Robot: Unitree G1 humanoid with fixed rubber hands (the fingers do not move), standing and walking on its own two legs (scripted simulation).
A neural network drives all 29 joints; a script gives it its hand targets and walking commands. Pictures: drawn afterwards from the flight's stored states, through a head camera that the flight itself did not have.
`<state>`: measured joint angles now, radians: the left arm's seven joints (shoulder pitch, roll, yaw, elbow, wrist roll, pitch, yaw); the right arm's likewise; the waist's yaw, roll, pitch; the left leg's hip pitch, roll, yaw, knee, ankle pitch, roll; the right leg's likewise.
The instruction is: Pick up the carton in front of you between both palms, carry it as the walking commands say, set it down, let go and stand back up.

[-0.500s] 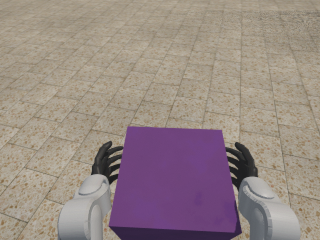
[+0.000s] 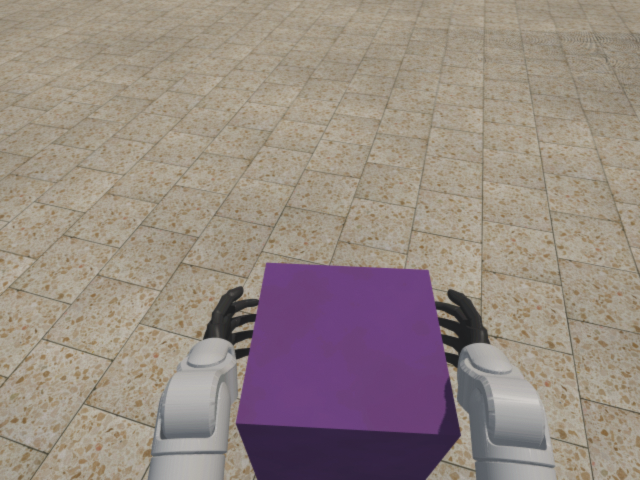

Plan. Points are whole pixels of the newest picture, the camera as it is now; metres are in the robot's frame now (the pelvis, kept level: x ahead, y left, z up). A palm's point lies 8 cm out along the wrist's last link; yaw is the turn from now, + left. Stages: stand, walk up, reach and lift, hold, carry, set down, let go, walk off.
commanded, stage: carry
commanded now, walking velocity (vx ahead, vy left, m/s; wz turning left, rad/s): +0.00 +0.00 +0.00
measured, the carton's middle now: (341, 383) +0.25 +0.00 -0.04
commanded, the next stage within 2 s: hold in 1.28 s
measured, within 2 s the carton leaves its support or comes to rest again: neither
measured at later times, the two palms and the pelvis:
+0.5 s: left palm (216, 352) +0.25 +0.16 +0.04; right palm (465, 356) +0.26 -0.14 +0.04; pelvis -0.03 +0.01 +0.00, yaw +0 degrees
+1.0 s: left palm (210, 361) +0.24 +0.16 +0.04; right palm (463, 366) +0.24 -0.14 +0.04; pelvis -0.04 +0.01 +0.00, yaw +0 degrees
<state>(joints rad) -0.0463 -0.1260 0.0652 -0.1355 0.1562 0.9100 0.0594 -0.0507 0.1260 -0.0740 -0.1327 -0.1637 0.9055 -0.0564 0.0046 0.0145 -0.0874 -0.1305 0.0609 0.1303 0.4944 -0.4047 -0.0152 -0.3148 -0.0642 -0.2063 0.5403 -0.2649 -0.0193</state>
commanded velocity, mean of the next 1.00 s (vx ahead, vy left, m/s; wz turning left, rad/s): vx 0.00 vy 0.00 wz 0.00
